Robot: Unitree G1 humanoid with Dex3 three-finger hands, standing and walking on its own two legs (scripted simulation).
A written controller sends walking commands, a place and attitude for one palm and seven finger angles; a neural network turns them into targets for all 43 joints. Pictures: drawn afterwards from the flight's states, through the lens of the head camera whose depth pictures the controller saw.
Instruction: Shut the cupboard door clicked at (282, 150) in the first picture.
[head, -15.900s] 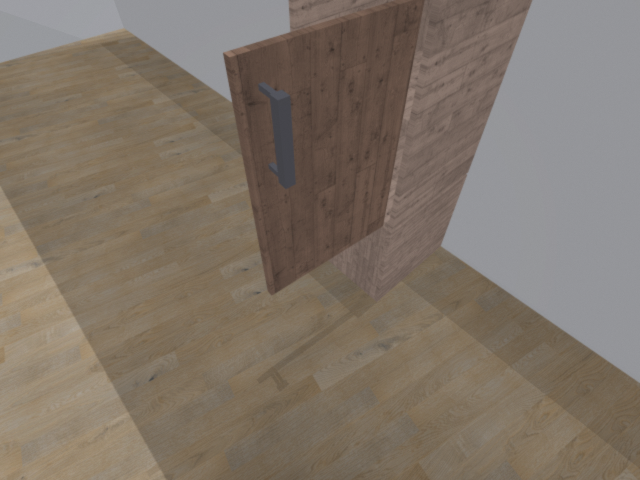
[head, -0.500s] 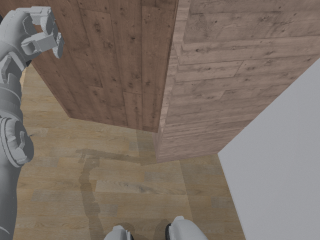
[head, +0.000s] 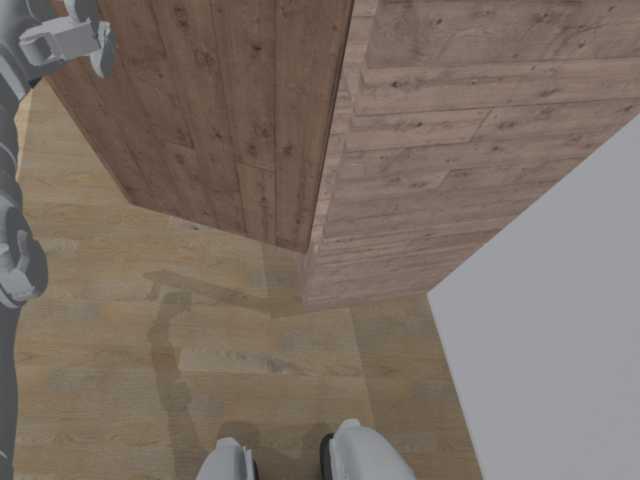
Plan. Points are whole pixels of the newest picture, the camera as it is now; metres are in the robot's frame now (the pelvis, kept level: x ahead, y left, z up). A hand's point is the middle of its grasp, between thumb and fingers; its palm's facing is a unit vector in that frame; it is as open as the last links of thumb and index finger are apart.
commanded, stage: push the door shut along its arc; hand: left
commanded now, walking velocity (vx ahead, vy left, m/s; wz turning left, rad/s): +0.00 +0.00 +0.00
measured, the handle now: out of the picture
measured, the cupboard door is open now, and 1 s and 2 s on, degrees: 64 55 55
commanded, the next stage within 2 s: pull the fist back off the door in 0.14 s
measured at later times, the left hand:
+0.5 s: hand (119, 4) +0.60 +0.14 +0.17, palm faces +0.03 -1.00 +0.00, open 3.0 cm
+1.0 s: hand (120, 69) +0.52 +0.14 +0.16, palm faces -0.03 -1.00 -0.01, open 3.1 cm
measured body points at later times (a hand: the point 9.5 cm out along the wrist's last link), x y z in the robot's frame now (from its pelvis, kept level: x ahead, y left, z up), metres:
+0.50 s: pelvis +0.00 +0.01 +0.00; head +0.16 +0.02 +0.42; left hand +0.60 +0.20 +0.17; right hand -0.06 -0.24 -0.10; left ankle -0.01 +0.11 -0.69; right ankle +0.00 -0.12 -0.69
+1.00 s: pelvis +0.03 +0.01 +0.03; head +0.09 +0.00 +0.47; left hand +0.51 +0.19 +0.16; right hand +0.04 -0.26 -0.09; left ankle -0.01 +0.11 -0.69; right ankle +0.00 -0.12 -0.69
